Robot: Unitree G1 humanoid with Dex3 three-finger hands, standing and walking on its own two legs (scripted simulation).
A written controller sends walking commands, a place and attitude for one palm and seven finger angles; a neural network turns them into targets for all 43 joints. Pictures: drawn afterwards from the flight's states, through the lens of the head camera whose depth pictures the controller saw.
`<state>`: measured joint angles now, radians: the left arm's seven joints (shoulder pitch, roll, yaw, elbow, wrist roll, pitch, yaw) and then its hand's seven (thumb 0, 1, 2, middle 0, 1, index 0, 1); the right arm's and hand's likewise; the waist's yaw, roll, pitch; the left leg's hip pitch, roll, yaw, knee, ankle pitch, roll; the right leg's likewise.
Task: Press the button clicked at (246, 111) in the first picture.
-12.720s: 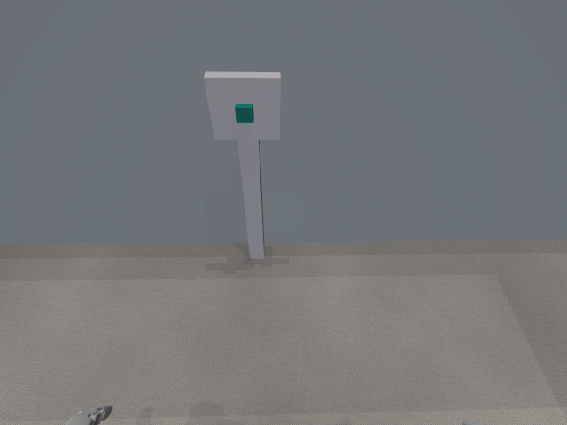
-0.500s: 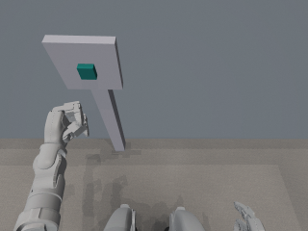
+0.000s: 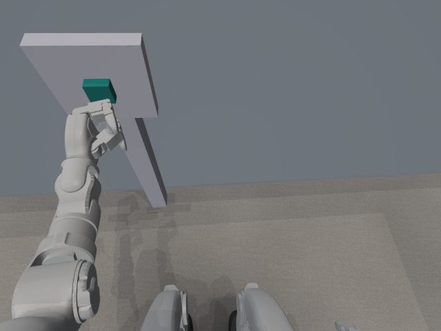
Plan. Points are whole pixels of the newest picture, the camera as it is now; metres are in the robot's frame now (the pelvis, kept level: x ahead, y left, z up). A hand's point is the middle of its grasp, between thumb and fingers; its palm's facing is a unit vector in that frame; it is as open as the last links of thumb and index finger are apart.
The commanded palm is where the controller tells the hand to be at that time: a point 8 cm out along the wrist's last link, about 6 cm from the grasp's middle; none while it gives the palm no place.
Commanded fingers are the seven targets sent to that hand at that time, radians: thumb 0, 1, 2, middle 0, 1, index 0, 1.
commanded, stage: aim a knuckle at the button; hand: left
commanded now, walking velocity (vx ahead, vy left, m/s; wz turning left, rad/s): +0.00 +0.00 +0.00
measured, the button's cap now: (100, 90) +0.53 +0.21 +0.07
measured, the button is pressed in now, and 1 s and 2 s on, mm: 0 0 9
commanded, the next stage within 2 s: press the button with the knuckle in 0.62 s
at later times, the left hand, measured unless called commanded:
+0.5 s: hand (117, 137) +0.45 +0.17 +0.04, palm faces +0.06 -1.00 -0.01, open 3.1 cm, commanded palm +0.42 +0.23 +0.04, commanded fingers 0.00 0.90 0.90 -1.30 -1.50 -1.30 -1.50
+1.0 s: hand (118, 126) +0.47 +0.17 +0.04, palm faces +0.06 -1.00 -0.02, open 3.1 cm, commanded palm +0.44 +0.23 +0.04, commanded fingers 0.00 0.90 0.90 -1.30 -1.50 -1.30 -1.50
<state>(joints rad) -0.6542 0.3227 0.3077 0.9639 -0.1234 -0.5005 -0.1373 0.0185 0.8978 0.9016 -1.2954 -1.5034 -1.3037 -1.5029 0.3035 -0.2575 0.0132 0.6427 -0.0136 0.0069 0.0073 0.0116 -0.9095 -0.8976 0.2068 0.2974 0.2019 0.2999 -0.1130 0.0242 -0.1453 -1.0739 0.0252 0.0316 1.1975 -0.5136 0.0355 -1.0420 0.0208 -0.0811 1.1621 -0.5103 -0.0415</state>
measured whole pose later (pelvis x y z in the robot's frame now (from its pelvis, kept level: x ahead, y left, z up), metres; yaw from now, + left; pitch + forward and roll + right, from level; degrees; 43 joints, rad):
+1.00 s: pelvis +0.00 +0.00 +0.00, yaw +0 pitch +23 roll -2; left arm -0.71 0.35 0.33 1.04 -0.11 -0.52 -0.13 0.02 0.90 0.90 -1.30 -1.50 -1.30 -1.50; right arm 0.30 -0.25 0.02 0.64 -0.02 0.06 0.01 0.01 -0.91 -0.90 0.21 0.30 0.20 0.30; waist -0.13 0.02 -0.14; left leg -1.08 0.03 0.03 1.20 -0.52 0.04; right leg -1.04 0.03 -0.08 1.15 -0.51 -0.04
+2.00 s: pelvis -0.04 +0.00 -0.02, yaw +0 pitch +26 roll -5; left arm -1.02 0.52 0.33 1.28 -0.05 -0.48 -0.13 0.03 0.79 0.98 -1.30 -1.50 -1.48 -1.50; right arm 0.34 -0.28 0.07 0.65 -0.03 0.00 -0.01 0.01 -0.91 -0.90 0.21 0.30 0.20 0.30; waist -0.21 0.03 -0.13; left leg -1.28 0.03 -0.03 1.30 -0.47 0.04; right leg -1.21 0.02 -0.14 1.22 -0.46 -0.04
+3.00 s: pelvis +0.02 +0.00 +0.01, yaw +0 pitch +21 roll -2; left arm -0.34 0.23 0.20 0.67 -0.15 -0.50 -0.09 0.02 0.90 0.90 -1.30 -1.50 -1.31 -1.50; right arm 0.25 -0.24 0.00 0.58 0.01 0.05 0.02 0.01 -0.91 -0.90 0.21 0.30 0.20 0.30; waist -0.06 0.02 -0.15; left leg -0.98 0.02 0.03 1.14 -0.53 0.04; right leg -0.94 0.03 -0.07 1.09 -0.52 -0.03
